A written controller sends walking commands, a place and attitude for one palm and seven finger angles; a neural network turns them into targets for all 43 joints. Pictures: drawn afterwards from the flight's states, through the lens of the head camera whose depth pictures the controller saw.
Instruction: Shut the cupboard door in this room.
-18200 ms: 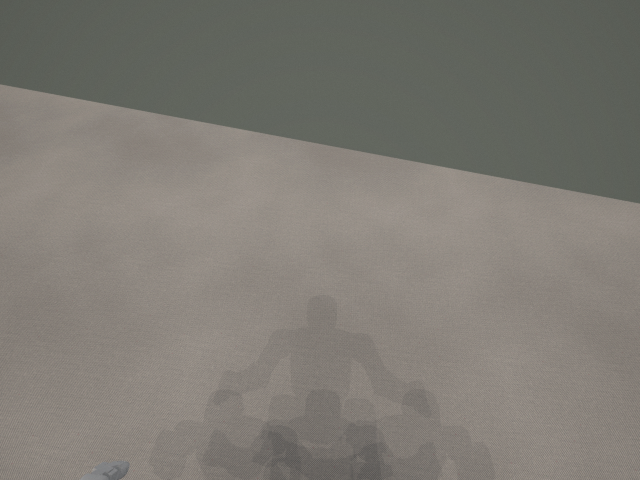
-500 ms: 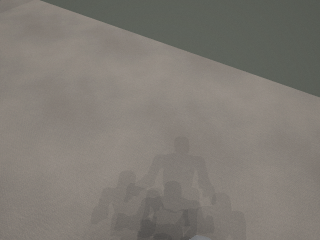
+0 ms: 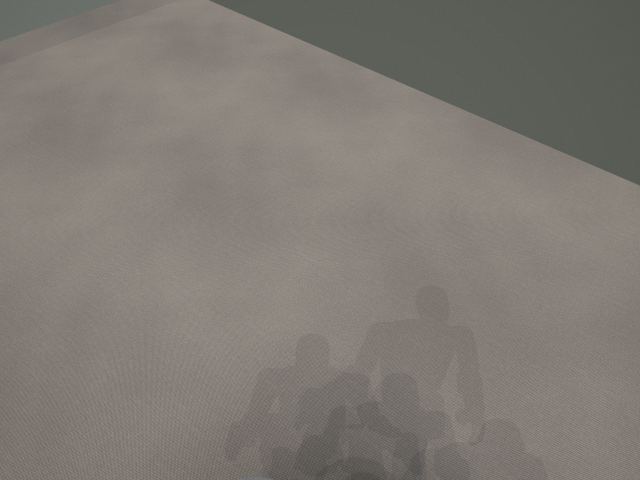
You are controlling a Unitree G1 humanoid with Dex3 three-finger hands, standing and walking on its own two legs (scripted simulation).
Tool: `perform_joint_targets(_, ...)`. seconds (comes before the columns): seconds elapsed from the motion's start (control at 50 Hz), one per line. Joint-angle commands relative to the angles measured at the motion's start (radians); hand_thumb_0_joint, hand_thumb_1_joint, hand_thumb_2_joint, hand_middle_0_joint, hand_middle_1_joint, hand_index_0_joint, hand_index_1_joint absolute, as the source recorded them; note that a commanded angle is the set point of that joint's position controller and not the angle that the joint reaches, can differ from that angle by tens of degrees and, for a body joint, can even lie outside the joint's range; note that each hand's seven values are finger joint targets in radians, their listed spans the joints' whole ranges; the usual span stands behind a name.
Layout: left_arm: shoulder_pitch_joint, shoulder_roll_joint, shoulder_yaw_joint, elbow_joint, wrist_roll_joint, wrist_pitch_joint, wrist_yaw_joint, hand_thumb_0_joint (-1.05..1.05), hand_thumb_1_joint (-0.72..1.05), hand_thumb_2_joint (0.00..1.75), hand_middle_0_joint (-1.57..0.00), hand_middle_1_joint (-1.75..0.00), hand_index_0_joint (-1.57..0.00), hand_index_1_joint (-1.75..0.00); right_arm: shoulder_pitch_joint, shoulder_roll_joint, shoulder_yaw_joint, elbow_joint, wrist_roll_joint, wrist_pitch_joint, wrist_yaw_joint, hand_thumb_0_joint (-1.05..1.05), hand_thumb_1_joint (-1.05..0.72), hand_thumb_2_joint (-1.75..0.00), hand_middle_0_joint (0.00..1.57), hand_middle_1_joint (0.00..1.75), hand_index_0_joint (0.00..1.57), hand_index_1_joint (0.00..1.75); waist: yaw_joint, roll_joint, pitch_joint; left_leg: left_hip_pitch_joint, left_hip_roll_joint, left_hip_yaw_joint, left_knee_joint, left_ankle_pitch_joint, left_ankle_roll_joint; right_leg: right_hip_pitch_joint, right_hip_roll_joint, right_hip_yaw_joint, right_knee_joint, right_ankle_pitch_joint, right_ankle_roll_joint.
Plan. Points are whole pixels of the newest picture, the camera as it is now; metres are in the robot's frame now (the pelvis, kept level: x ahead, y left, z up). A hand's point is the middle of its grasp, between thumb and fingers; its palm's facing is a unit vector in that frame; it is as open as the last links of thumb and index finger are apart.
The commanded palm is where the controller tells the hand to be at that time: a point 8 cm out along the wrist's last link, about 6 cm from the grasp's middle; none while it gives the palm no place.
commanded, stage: turn or walk to find it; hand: left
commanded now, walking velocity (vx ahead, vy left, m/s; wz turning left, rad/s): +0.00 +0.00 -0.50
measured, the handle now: out of the picture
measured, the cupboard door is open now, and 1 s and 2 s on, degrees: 86 86 86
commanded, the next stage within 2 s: none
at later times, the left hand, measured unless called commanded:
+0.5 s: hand out of the picture +0.07 +0.19 -0.17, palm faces -0.13 -0.95 -0.28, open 7.4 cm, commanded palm none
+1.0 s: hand out of the picture +0.13 +0.21 -0.17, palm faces -0.40 -0.89 -0.22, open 7.4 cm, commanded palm none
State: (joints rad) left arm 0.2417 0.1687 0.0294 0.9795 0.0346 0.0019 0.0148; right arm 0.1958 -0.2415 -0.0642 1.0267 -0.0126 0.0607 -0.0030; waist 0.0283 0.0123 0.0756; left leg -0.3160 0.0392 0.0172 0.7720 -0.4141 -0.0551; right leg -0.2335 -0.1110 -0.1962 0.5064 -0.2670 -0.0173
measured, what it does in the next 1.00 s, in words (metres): steps on the spot, turning right: left foot, then right foot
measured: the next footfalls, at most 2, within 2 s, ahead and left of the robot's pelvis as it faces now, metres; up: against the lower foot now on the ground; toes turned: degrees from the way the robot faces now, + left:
left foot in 0.06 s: +0.01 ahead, +0.15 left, +0.00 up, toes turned +2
right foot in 0.40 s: +0.01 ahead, -0.10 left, +0.00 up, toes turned -18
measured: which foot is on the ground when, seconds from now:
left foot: up 0.00-0.04, down 0.06-0.42, up 0.44-0.84, down 0.86-1.00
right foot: down 0.00-0.10, up 0.12-0.38, down 0.40-0.88, up 0.90-1.00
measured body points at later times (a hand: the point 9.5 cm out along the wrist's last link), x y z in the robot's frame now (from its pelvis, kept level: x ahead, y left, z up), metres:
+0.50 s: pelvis -0.03 +0.00 -0.02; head +0.00 -0.04 +0.43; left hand +0.07 +0.24 -0.15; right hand -0.01 -0.27 -0.18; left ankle -0.04 +0.15 -0.69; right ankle -0.03 -0.09 -0.74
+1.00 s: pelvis -0.04 +0.05 +0.00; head +0.00 +0.06 +0.45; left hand +0.15 +0.26 -0.15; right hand -0.09 -0.20 -0.13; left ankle +0.00 +0.15 -0.74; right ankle -0.09 -0.07 -0.67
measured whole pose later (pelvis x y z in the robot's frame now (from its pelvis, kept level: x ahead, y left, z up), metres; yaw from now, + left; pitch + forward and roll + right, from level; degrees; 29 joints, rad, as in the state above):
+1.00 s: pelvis -0.04 +0.05 +0.00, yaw -27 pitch +0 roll -1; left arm 0.16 0.27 0.10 0.94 0.03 0.09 -0.03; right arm 0.22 -0.19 -0.03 0.93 -0.02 0.01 -0.03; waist 0.01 -0.03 0.07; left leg -0.22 0.05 0.11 0.51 -0.29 0.02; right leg -0.53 0.03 0.03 1.07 -0.41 0.04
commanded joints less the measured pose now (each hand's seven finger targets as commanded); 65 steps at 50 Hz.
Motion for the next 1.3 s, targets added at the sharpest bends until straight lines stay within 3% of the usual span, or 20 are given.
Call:
perform_joint_targets(0.0, 0.018, 0.170, 0.028, 0.016, -0.019, -0.012, 0.015, 0.00, 0.90, 0.90, -0.20, -0.30, -0.20, -0.30, 0.081, -0.022, 0.015, -0.002, 0.003, -0.062, -0.012, 0.00, -0.90, -0.90, 0.20, 0.30, 0.20, 0.30, -0.037, -0.176, -0.128, 0.219, 0.005, 0.052, -0.405, 0.254, 0.020, 0.043, -0.101, 0.186, -0.066, 0.363, -0.049)
perform_joint_targets(0.08, -0.015, 0.098, 0.023, 0.018, -0.028, 0.026, 0.000, 0.00, 0.90, 0.90, -0.20, -0.30, -0.20, -0.30, 0.032, -0.138, -0.005, 0.003, -0.006, -0.070, -0.041, 0.00, -0.90, -0.90, 0.20, 0.30, 0.20, 0.30, -0.047, 0.278, -0.037, 0.205, 0.292, -0.154, -0.484, 0.516, 0.163, -0.134, 0.044, 0.115, 0.167, -0.142, 0.053)
perform_joint_targets(0.2, -0.017, 0.092, 0.050, 0.014, -0.016, 0.041, -0.019, 0.00, 0.90, 0.90, -0.20, -0.30, -0.20, -0.30, -0.007, -0.121, -0.025, -0.028, -0.011, -0.063, -0.045, 0.00, -0.90, -0.90, 0.20, 0.30, 0.20, 0.30, -0.041, 0.140, -0.043, 0.278, 0.295, -0.027, -0.401, 0.715, 0.212, -0.264, 0.045, 0.156, 0.461, -0.243, 0.058)
perform_joint_targets(0.34, 0.057, 0.101, 0.061, -0.010, -0.009, 0.031, -0.028, 0.00, 0.90, 0.90, -0.20, -0.30, -0.20, -0.30, -0.063, -0.139, -0.050, -0.066, -0.010, -0.050, -0.030, 0.00, -0.90, -0.90, 0.20, 0.30, 0.20, 0.30, 0.004, 0.130, -0.059, 0.137, 0.275, 0.068, -0.253, 0.488, 0.139, -0.016, 0.069, 0.074, 0.087, -0.011, 0.050)
perform_joint_targets(0.36, 0.108, 0.133, 0.066, -0.001, -0.006, 0.024, -0.026, 0.00, 0.90, 0.90, -0.20, -0.30, -0.20, -0.30, -0.067, -0.128, -0.050, -0.074, -0.006, -0.050, -0.028, 0.00, -0.90, -0.90, 0.20, 0.30, 0.20, 0.30, 0.032, 0.042, -0.080, 0.089, 0.229, 0.109, -0.131, 0.392, 0.094, 0.071, 0.049, 0.107, -0.041, 0.140, 0.039)
perform_joint_targets(0.38, 0.122, 0.227, 0.080, -0.005, 0.002, 0.012, -0.014, 0.00, 0.90, 0.90, -0.20, -0.30, -0.20, -0.30, -0.040, -0.060, -0.040, -0.096, 0.001, -0.048, -0.022, 0.00, -0.90, -0.90, 0.20, 0.30, 0.20, 0.30, 0.036, -0.236, -0.090, -0.106, 0.116, 0.176, 0.087, 0.080, 0.028, 0.191, -0.147, 0.379, -0.141, 0.368, -0.031)
perform_joint_targets(0.4, 0.151, 0.271, 0.083, -0.004, -0.011, 0.013, -0.009, 0.00, 0.90, 0.90, -0.20, -0.30, -0.20, -0.30, -0.109, -0.032, -0.024, -0.140, 0.004, -0.037, -0.021, 0.00, -0.90, -0.90, 0.20, 0.30, 0.20, 0.30, 0.069, -0.302, -0.070, -0.210, 0.030, 0.094, 0.262, -0.223, 0.013, 0.155, -0.278, 0.527, -0.166, 0.558, -0.140)
perform_joint_targets(0.42, 0.146, 0.268, 0.089, -0.018, -0.015, 0.010, 0.000, 0.00, 0.90, 0.90, -0.20, -0.30, -0.20, -0.30, -0.140, -0.044, -0.021, -0.152, 0.004, -0.021, -0.028, 0.00, -0.90, -0.90, 0.20, 0.30, 0.20, 0.30, 0.077, -0.345, -0.086, -0.207, 0.039, -0.018, 0.346, -0.217, 0.022, 0.067, -0.265, 0.596, -0.226, 0.388, -0.169)
perform_joint_targets(0.48, -0.034, 0.223, 0.081, -0.075, -0.015, 0.019, 0.002, 0.00, 0.90, 0.90, -0.20, -0.30, -0.20, -0.30, -0.101, -0.077, -0.028, -0.121, -0.006, -0.024, -0.017, 0.00, -0.90, -0.90, 0.20, 0.30, 0.20, 0.30, 0.002, -0.128, -0.052, -0.232, 0.061, -0.043, 0.413, -0.007, 0.012, 0.030, -0.171, 0.482, -0.213, 0.151, -0.145)
perform_joint_targets(0.7, -0.033, 0.264, 0.083, -0.098, -0.006, 0.021, -0.009, 0.00, 0.90, 0.90, -0.20, -0.30, -0.20, -0.30, -0.070, -0.079, -0.006, -0.150, -0.001, -0.035, -0.018, 0.00, -0.90, -0.90, 0.20, 0.30, 0.20, 0.30, 0.014, -0.148, -0.098, -0.127, 0.018, -0.003, 0.089, -0.012, -0.006, 0.046, -0.114, 0.517, -0.202, 0.127, -0.159)
perform_joint_targets(0.8, -0.112, 0.264, 0.083, -0.119, -0.015, 0.036, -0.010, 0.00, 0.90, 0.90, -0.20, -0.30, -0.20, -0.30, 0.080, -0.075, 0.001, -0.122, 0.009, -0.060, -0.030, 0.00, -0.90, -0.90, 0.20, 0.30, 0.20, 0.30, -0.052, -0.150, -0.145, 0.141, -0.013, 0.025, -0.291, 0.121, 0.015, -0.064, -0.056, 0.521, -0.102, 0.161, -0.099)
perform_joint_targets(0.82, -0.120, 0.230, 0.077, -0.130, -0.023, 0.042, -0.013, 0.00, 0.90, 0.90, -0.20, -0.30, -0.20, -0.30, 0.114, -0.108, -0.005, -0.116, 0.007, -0.069, -0.035, 0.00, -0.90, -0.90, 0.20, 0.30, 0.20, 0.30, -0.068, -0.067, -0.144, 0.252, 0.045, -0.033, -0.407, 0.130, 0.036, -0.176, 0.010, 0.471, -0.030, 0.060, -0.050)
perform_joint_targets(0.84, -0.102, 0.170, 0.065, -0.149, -0.030, 0.046, -0.023, 0.00, 0.90, 0.90, -0.20, -0.30, -0.20, -0.30, 0.100, -0.199, -0.020, -0.130, -0.007, -0.075, -0.035, 0.00, -0.90, -0.90, 0.20, 0.30, 0.20, 0.30, -0.064, 0.214, -0.112, 0.308, 0.277, -0.301, -0.538, 0.071, 0.113, -0.361, 0.146, 0.345, 0.187, -0.123, 0.007)
perform_joint_targets(0.86, -0.112, 0.168, 0.065, -0.163, -0.019, 0.046, -0.027, 0.00, 0.90, 0.90, -0.20, -0.30, -0.20, -0.30, 0.072, -0.245, -0.027, -0.159, -0.008, -0.066, -0.036, 0.00, -0.90, -0.90, 0.20, 0.30, 0.20, 0.30, -0.058, 0.270, -0.062, 0.165, 0.427, -0.386, -0.575, 0.104, 0.187, -0.371, 0.164, 0.238, 0.407, -0.297, 0.043)
perform_joint_targets(0.88, -0.121, 0.188, 0.075, -0.153, -0.006, 0.059, -0.024, 0.00, 0.90, 0.90, -0.20, -0.30, -0.20, -0.30, 0.026, -0.223, -0.024, -0.165, -0.012, -0.068, -0.036, 0.00, -0.90, -0.90, 0.20, 0.30, 0.20, 0.30, -0.047, 0.288, -0.055, 0.089, 0.435, -0.393, -0.579, 0.103, 0.201, -0.355, 0.132, 0.284, 0.547, -0.296, 0.052)
perform_joint_targets(0.96, -0.076, 0.163, 0.080, -0.114, -0.008, 0.056, -0.046, 0.00, 0.90, 0.90, -0.20, -0.30, -0.20, -0.30, -0.018, -0.134, -0.007, -0.173, -0.013, -0.078, -0.037, 0.00, -0.90, -0.90, 0.20, 0.30, 0.20, 0.30, -0.008, 0.111, -0.044, 0.139, 0.248, -0.085, -0.488, 0.368, 0.163, -0.360, 0.103, 0.228, 0.725, -0.113, 0.083)
perform_joint_targets(1.18, -0.188, 0.109, 0.049, -0.149, -0.016, 0.042, -0.045, 0.00, 0.90, 0.90, -0.20, -0.30, -0.20, -0.30, 0.116, -0.157, -0.048, -0.095, -0.015, -0.067, -0.022, 0.00, -0.90, -0.90, 0.20, 0.30, 0.20, 0.30, -0.088, 0.193, -0.091, 0.274, 0.313, 0.039, -0.344, 0.682, 0.187, -0.202, 0.079, 0.097, 0.274, -0.214, 0.071)
perform_joint_targets(1.24, -0.086, 0.136, 0.057, -0.118, -0.016, 0.023, -0.039, 0.00, 0.90, 0.90, -0.20, -0.30, -0.20, -0.30, 0.088, -0.162, -0.052, -0.098, -0.008, -0.064, -0.017, 0.00, -0.90, -0.90, 0.20, 0.30, 0.20, 0.30, -0.032, 0.160, -0.137, 0.205, 0.284, 0.111, -0.201, 0.631, 0.111, 0.003, 0.096, 0.074, -0.029, 0.020, 0.042)
perform_joint_targets(1.26, -0.001, 0.199, 0.068, -0.091, -0.011, 0.010, -0.031, 0.00, 0.90, 0.90, -0.20, -0.30, -0.20, -0.30, 0.091, -0.137, -0.048, -0.107, -0.001, -0.063, -0.012, 0.00, -0.90, -0.90, 0.20, 0.30, 0.20, 0.30, 0.008, 0.027, -0.184, 0.073, 0.250, 0.157, -0.050, 0.491, 0.050, 0.203, 0.008, 0.173, -0.132, 0.221, 0.009)
perform_joint_targets(1.28, 0.058, 0.320, 0.090, -0.072, -0.004, -0.002, -0.014, 0.00, 0.90, 0.90, -0.20, -0.30, -0.20, -0.30, 0.067, -0.046, -0.021, -0.154, 0.001, -0.058, -0.007, 0.00, -0.90, -0.90, 0.20, 0.30, 0.20, 0.30, 0.036, -0.315, -0.180, -0.265, 0.107, 0.196, 0.187, -0.145, -0.012, 0.391, -0.261, 0.514, -0.136, 0.629, -0.094)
